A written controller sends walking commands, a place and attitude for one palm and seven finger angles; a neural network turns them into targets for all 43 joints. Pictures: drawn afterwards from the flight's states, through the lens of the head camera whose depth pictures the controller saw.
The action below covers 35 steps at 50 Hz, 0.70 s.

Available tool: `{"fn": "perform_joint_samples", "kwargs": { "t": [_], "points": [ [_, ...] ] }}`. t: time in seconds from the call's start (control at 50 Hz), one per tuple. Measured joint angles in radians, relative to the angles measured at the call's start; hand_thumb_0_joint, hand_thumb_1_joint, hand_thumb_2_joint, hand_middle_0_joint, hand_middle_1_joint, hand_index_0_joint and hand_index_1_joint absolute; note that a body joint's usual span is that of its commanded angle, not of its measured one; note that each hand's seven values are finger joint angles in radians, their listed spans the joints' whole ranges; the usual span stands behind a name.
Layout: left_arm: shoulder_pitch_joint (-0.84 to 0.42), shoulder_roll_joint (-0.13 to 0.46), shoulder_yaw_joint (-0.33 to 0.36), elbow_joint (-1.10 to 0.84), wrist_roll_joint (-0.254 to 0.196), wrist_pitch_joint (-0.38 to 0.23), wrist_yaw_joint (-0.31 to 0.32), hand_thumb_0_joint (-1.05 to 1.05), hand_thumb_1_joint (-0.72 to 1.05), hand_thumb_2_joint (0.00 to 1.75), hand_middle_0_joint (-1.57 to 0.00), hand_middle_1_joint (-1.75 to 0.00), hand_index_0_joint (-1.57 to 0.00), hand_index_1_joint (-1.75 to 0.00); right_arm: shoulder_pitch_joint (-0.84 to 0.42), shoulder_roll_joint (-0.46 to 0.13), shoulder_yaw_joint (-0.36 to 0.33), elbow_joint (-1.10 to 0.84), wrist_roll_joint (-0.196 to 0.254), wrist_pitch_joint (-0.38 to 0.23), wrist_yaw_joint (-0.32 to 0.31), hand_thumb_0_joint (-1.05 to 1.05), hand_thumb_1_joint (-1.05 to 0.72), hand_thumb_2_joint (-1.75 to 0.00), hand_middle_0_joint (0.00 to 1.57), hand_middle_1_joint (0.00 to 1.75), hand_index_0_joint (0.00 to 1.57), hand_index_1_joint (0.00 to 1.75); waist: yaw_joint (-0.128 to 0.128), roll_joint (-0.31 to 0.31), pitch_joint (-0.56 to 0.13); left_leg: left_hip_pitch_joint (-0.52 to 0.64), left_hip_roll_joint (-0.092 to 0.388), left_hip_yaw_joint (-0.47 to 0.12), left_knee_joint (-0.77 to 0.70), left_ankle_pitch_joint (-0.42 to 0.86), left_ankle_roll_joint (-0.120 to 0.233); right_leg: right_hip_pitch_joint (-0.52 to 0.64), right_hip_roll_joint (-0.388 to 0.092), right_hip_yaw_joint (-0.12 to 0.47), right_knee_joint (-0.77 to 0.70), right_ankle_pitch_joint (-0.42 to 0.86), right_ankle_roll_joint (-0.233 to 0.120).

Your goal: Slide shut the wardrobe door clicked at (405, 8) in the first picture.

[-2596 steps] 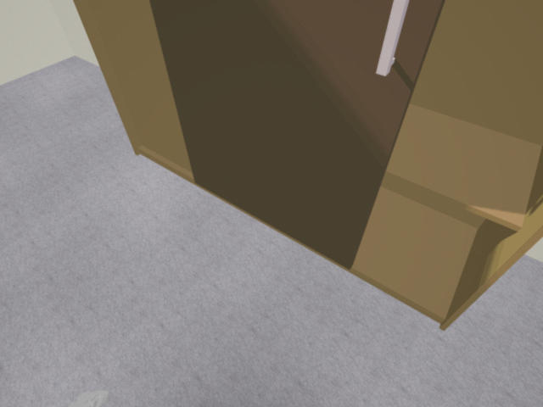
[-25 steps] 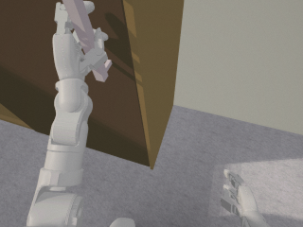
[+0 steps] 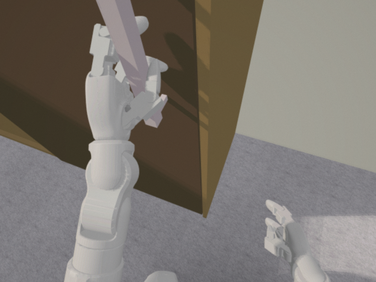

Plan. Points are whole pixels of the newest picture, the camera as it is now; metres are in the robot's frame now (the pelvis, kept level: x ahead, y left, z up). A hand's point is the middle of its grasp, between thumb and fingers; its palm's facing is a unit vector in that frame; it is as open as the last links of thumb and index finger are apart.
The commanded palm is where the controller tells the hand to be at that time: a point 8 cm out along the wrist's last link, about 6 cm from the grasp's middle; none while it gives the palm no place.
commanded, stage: step sideways, sliding the door along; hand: left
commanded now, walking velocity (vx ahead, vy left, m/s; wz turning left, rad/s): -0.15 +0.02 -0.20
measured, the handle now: (143, 57) +0.36 +0.15 +0.25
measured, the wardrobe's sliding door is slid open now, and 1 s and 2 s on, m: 0.00 0.00 0.00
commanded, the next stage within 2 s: none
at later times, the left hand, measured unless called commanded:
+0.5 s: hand (144, 87) +0.32 +0.14 +0.25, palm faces +0.02 -0.99 +0.10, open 6.7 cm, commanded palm +0.28 +0.04 +0.21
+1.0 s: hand (145, 91) +0.33 +0.14 +0.23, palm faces +0.13 -0.99 -0.07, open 8.1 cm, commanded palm +0.29 +0.10 +0.22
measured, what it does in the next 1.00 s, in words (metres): walks ahead: right foot 0.06 m higher, then left foot 0.06 m lower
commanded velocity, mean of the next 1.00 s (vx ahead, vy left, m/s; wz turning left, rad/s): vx -0.24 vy -0.08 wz -0.34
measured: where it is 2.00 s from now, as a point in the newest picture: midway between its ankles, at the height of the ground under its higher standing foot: outside the picture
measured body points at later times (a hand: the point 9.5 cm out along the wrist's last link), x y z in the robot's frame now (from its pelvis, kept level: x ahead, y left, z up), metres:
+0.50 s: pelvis +0.14 +0.06 +0.01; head +0.25 +0.05 +0.45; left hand +0.31 +0.19 +0.24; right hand +0.39 -0.09 -0.07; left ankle -0.04 +0.09 -0.67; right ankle -0.03 -0.13 -0.68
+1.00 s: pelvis +0.22 +0.06 -0.05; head +0.23 +0.03 +0.40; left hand +0.32 +0.19 +0.23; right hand +0.50 -0.07 -0.08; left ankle +0.17 +0.21 -0.73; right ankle +0.30 -0.08 -0.69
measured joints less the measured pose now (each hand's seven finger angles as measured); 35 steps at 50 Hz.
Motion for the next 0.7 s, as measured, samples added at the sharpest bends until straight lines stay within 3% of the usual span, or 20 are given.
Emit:
{"fn": "perform_joint_samples", "kwargs": {
  "t": [0.22,0.36,0.46,0.52,0.6,0.64,0.66,0.68,0.7],
  "points": [
    [0.275,-0.079,-0.175,-0.232,0.052,-0.055,-0.046,-0.01,0.72,0.77,-0.46,-1.40,-0.20,-1.00,0.030,-0.022,0.013,-0.052,0.006,-0.022,0.008,0.01,-0.91,-0.90,0.20,0.30,0.20,0.30,-0.014,0.012,-0.042,-0.053,0.030,0.121,0.130,0.013,0.037,0.035,-0.030,-0.017,-0.003,-0.016,-0.014],
    [0.576,0.007,-0.293,-0.395,0.020,-0.184,-0.070,0.01,0.71,0.77,-0.46,-1.40,-0.21,-1.03,0.040,-0.014,0.030,-0.096,0.000,-0.045,0.021,0.01,-0.91,-0.90,0.20,0.30,0.20,0.30,-0.025,0.004,-0.049,-0.011,0.047,0.204,0.160,0.077,0.036,0.066,-0.054,-0.031,0.018,0.045,-0.042],
    [0.777,0.080,-0.371,-0.482,-0.007,-0.280,-0.098,0.03,0.66,0.78,-0.49,-1.40,-0.29,-1.19,0.052,-0.018,0.043,-0.084,0.006,-0.096,0.034,0.01,-0.91,-0.90,0.20,0.30,0.20,0.30,-0.034,0.001,-0.058,-0.028,0.070,0.224,0.255,0.183,0.023,0.109,-0.076,-0.071,-0.012,0.103,-0.025],
    [0.910,0.141,-0.394,-0.513,-0.007,-0.315,-0.108,0.06,0.61,0.77,-0.53,-1.39,-0.34,-1.26,0.075,-0.025,0.053,-0.054,0.014,-0.141,0.044,0.01,-0.91,-0.90,0.20,0.30,0.20,0.30,-0.037,0.008,-0.114,-0.036,0.073,0.235,0.271,0.256,0.019,0.118,-0.094,-0.097,-0.029,0.161,-0.010],
    [1.061,0.180,-0.389,-0.500,-0.002,-0.314,-0.126,0.10,0.53,0.77,-0.62,-1.39,-0.39,-1.33,0.116,-0.042,0.081,0.004,0.034,-0.174,0.054,0.01,-0.91,-0.90,0.20,0.30,0.20,0.30,-0.060,0.024,-0.271,-0.104,0.071,0.237,0.316,0.457,-0.011,0.150,-0.134,-0.156,-0.122,0.265,0.034],
    [1.117,0.196,-0.380,-0.467,0.025,-0.310,-0.137,0.09,0.49,0.74,-0.67,-1.38,-0.41,-1.35,0.140,-0.067,0.103,0.026,0.018,-0.168,0.042,0.01,-0.91,-0.90,0.20,0.30,0.20,0.30,-0.084,0.053,-0.364,-0.083,0.054,0.226,0.259,0.530,-0.042,0.108,-0.164,-0.197,-0.063,0.405,0.041],
    [1.148,0.204,-0.376,-0.460,0.040,-0.300,-0.144,0.08,0.47,0.72,-0.68,-1.38,-0.41,-1.36,0.152,-0.078,0.114,0.028,0.013,-0.162,0.042,0.01,-0.91,-0.90,0.20,0.30,0.20,0.30,-0.101,0.066,-0.405,-0.033,0.035,0.231,0.180,0.522,-0.045,0.054,-0.181,-0.195,0.027,0.545,0.053],
    [1.188,0.210,-0.371,-0.456,0.046,-0.295,-0.146,0.09,0.45,0.70,-0.70,-1.38,-0.42,-1.37,0.159,-0.081,0.121,0.029,0.005,-0.156,0.051,0.01,-0.91,-0.90,0.20,0.30,0.20,0.30,-0.120,0.077,-0.443,0.035,0.023,0.258,0.071,0.496,-0.054,-0.020,-0.174,-0.175,0.159,0.529,0.061],
    [1.227,0.215,-0.365,-0.451,0.045,-0.295,-0.145,0.10,0.43,0.68,-0.72,-1.38,-0.43,-1.37,0.161,-0.083,0.118,0.027,-0.004,-0.145,0.064,0.01,-0.91,-0.90,0.20,0.30,0.20,0.30,-0.145,0.108,-0.481,0.079,0.030,0.273,-0.022,0.486,-0.085,-0.102,-0.136,-0.166,0.270,0.278,0.062]
  ]
}}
